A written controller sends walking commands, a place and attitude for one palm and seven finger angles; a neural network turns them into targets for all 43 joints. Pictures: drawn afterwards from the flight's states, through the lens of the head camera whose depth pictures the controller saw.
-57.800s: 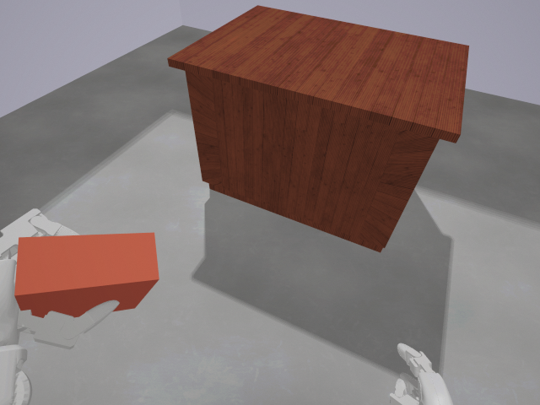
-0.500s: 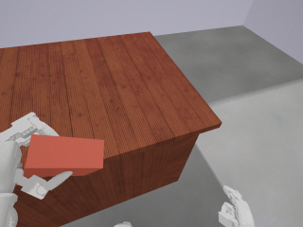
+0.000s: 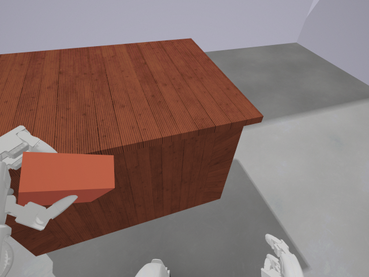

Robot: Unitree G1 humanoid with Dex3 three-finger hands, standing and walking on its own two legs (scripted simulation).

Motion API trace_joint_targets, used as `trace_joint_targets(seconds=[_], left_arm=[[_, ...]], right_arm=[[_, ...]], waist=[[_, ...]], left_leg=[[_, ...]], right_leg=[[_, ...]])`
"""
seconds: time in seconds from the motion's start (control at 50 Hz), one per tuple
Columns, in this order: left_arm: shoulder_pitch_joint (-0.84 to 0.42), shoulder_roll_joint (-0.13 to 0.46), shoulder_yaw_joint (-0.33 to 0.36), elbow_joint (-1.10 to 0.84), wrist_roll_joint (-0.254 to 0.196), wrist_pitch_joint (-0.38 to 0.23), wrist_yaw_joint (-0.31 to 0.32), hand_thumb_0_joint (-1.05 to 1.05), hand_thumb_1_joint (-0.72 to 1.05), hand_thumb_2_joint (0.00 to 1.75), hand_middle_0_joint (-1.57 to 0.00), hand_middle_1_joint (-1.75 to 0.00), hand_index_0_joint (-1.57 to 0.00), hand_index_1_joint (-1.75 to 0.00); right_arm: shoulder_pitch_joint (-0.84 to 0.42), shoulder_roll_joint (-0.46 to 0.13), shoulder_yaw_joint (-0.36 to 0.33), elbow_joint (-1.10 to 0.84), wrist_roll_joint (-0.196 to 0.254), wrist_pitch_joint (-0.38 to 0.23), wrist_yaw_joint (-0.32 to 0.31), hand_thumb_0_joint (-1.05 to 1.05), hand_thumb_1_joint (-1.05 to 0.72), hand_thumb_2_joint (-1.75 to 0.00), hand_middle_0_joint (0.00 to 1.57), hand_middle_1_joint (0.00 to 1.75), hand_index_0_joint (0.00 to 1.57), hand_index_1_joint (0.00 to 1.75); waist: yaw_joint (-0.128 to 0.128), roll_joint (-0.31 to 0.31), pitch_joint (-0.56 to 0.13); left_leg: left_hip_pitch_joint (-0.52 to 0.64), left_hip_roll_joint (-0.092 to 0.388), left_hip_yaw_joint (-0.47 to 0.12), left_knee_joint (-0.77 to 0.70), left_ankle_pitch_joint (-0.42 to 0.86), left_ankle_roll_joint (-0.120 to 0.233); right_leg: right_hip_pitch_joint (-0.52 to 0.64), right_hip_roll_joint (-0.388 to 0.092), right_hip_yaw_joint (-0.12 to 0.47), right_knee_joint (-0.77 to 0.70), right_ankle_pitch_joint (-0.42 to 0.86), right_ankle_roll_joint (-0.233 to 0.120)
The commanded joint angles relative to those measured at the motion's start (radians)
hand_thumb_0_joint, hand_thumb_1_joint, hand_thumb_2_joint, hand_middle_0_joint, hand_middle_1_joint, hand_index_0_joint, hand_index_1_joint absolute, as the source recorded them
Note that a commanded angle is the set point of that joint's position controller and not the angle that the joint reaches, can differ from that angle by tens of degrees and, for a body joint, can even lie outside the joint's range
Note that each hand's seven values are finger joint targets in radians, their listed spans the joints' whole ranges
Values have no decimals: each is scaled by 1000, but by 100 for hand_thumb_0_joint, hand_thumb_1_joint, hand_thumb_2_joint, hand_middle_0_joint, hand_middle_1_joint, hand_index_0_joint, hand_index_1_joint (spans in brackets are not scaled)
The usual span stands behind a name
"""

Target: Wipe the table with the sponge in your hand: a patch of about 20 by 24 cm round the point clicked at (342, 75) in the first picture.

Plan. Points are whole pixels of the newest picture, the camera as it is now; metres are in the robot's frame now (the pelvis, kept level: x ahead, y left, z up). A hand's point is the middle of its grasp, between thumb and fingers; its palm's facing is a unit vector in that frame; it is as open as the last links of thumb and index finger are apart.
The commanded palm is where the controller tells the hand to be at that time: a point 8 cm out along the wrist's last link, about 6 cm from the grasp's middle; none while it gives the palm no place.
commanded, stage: stop stepping back and stand still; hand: left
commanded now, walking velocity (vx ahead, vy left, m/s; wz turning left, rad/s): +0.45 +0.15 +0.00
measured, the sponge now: (77, 181) +0.23 +0.21 +0.16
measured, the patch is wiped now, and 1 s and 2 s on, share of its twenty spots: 1.00 1.00 1.00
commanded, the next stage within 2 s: stand and wait in 1.34 s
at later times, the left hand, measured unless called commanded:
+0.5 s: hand out of the picture +0.04 +0.22 +0.19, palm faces +0.39 -0.83 -0.40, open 9.6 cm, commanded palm -0.02 +0.27 +0.20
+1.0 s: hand out of the picture -0.06 +0.19 +0.18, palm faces +0.38 -0.82 -0.42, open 9.6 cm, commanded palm -0.11 +0.22 +0.20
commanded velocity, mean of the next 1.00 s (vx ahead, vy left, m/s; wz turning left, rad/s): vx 0.32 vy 0.04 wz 0.00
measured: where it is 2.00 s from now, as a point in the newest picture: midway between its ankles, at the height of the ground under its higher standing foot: outside the picture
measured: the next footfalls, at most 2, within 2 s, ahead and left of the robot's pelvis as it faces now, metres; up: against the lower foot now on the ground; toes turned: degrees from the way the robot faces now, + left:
left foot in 0.20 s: -0.12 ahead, +0.15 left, +0.00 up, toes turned +3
left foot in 0.72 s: -0.23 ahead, +0.08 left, +0.00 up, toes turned +3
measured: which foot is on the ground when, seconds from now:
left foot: up 0.00-0.18, down 0.20-0.46, up 0.48-0.70, down 0.72-1.00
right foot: down 0.00-0.72, up 0.74-0.98, down 1.00-1.00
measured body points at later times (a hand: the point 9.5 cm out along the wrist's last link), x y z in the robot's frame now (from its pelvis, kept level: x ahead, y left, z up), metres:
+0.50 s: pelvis -0.16 -0.02 -0.01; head -0.20 -0.04 +0.43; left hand +0.02 +0.26 +0.21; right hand -0.03 -0.25 -0.11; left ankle -0.17 +0.13 -0.69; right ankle -0.08 -0.10 -0.72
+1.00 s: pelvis -0.27 -0.06 +0.00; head -0.30 -0.06 +0.45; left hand -0.08 +0.23 +0.20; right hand -0.15 -0.29 -0.09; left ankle -0.25 +0.07 -0.72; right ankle -0.25 -0.19 -0.72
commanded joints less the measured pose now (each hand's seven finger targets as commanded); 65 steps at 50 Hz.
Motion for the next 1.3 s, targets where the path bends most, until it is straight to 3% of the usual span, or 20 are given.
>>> trace_joint_targets(seconds=[0.0,0.08,0.16,0.2,0.28,0.38,0.42,0.44,0.48,0.54,0.66,0.7,0.78,0.94,0.98,1.04,1.14,1.18,1.2,1.28], left_arm=[[-142,75,6,-100,-42,-56,-37,0,10,130,-120,-160,-120,-160],[-294,119,6,-7,-12,-83,-53,0,10,130,-120,-160,-120,-160],[-180,157,87,-156,-12,-100,-1,0,10,130,-120,-160,-120,-160],[-104,167,111,-293,-13,-107,11,0,10,130,-120,-160,-120,-160],[-121,212,135,-369,-7,-143,-6,0,10,130,-120,-160,-120,-160],[-85,147,125,22,-18,-104,-28,0,10,130,-120,-160,-120,-160],[-66,129,116,95,-13,-92,-38,0,10,130,-120,-160,-120,-160],[-89,148,115,64,-20,-92,-45,0,10,130,-120,-160,-120,-160],[-184,144,114,16,-22,-126,-75,0,10,130,-120,-160,-120,-160],[-135,154,91,-129,-37,-130,-71,0,10,130,-120,-160,-120,-160],[-122,187,101,-241,-16,-91,-4,0,10,130,-120,-160,-120,-160],[-139,171,101,-185,-14,-78,6,0,10,130,-120,-160,-120,-160],[-214,226,139,-114,15,-105,1,0,10,130,-120,-160,-120,-160],[-31,112,102,-79,-18,-108,-19,0,10,130,-120,-160,-120,-160],[-32,126,91,-75,0,-108,-20,0,10,130,-120,-160,-120,-160],[-154,165,111,-199,-10,-142,-18,0,10,130,-120,-160,-120,-160],[-90,144,100,-204,-10,-126,16,0,10,130,-120,-160,-120,-160],[-55,115,93,-209,-22,-125,39,0,10,130,-120,-160,-120,-160],[-120,129,95,-249,-14,-124,47,0,10,130,-120,-160,-120,-160],[-24,145,140,-148,-16,-104,42,0,10,130,-120,-160,-120,-160]], right_arm=[[-61,-158,-72,-125,50,-27,-8,0,-90,-90,20,30,20,30],[-116,-163,-52,-143,46,18,-5,0,-90,-90,20,30,20,30],[-63,-158,-52,-153,36,-52,-25,0,-90,-90,20,30,20,30],[-50,-172,-70,-198,20,-71,-23,0,-90,-90,20,30,20,30],[-33,-140,-70,-149,27,-129,10,0,-90,-90,20,30,20,30],[-67,-195,-68,-127,24,-116,-3,0,-90,-90,20,30,20,30],[-68,-176,-72,-129,21,-88,-7,0,-90,-90,20,30,20,30],[-92,-183,-88,-157,32,-82,-6,0,-90,-90,20,30,20,30],[-62,-174,-80,-103,31,-91,9,0,-90,-90,20,30,20,30],[-79,-149,-66,-93,29,-72,24,0,-90,-90,20,30,20,30],[-13,-153,-48,-108,31,-127,-21,0,-90,-90,20,30,20,30],[-31,-179,-53,-136,22,-136,-22,0,-90,-90,20,30,20,30],[-36,-139,-60,-100,47,-146,18,0,-90,-90,20,30,20,30],[-47,-186,-76,-150,15,-102,-16,0,-90,-90,20,30,20,30],[-56,-159,-91,-140,25,-91,-2,0,-90,-90,20,30,20,30],[-56,-203,-123,-122,37,-103,9,0,-90,-90,20,30,20,30],[-92,-152,-82,-122,18,-70,-28,0,-90,-90,20,30,20,30],[-85,-205,-98,-140,6,-83,-44,0,-90,-90,20,30,20,30],[-102,-184,-83,-147,11,-93,-37,0,-90,-90,20,30,20,30],[-63,-162,-82,-136,23,-113,-16,0,-90,-90,20,30,20,30]], waist=[[-61,-337,-10],[-64,11,124],[-12,40,-133],[-7,326,-202],[-47,179,-68],[1,149,37],[24,-196,20],[5,-437,-10],[-36,-371,6],[-54,-84,-35],[-48,-55,-218],[-51,332,-113],[-32,178,39],[0,34,-58],[-13,-339,-109],[-25,-218,-80],[-42,11,-23],[-31,388,-32],[-39,395,0],[-4,167,-53]], left_leg=[[134,-36,-125,894,-26,5],[191,97,-81,448,-58,65],[424,14,93,-276,-83,103],[672,215,-144,-398,283,162],[546,337,-362,-376,394,239],[79,193,-62,-237,-296,151],[-35,15,89,268,-354,105],[-48,-48,74,621,-312,80],[32,-19,-67,753,-70,61],[211,30,46,530,8,73],[486,2,173,-136,-118,127],[374,176,-142,-475,-282,203],[260,290,-261,-505,-123,248],[203,116,-33,-146,-261,140],[-30,-24,69,410,-226,84],[7,71,-95,540,-109,67],[487,43,62,-110,-76,84],[474,209,-286,-417,-342,168],[352,300,-437,-541,-418,241],[279,183,-154,-353,-92,157]], right_leg=[[-442,-350,172,-309,369,-112],[-512,-346,117,-226,175,-67],[-214,-233,149,57,143,-51],[-450,-54,2,531,-82,33],[-617,-144,137,560,-119,62],[-35,-112,17,146,98,68],[54,-153,85,-93,74,23],[-87,-342,442,-285,-65,-39],[-332,-372,562,-414,-294,-19],[-535,-345,340,-381,-448,-42],[-317,-250,39,-64,-97,34],[-391,-72,-65,521,-145,86],[-640,-161,157,916,-15,64],[20,-90,-78,-122,101,49],[156,-373,324,-253,205,-82],[-49,-490,463,-278,162,-170],[-426,-271,72,-59,-232,-41],[-433,-96,-11,310,-222,35],[-436,-57,36,500,-217,56],[-146,-111,48,145,-57,74]])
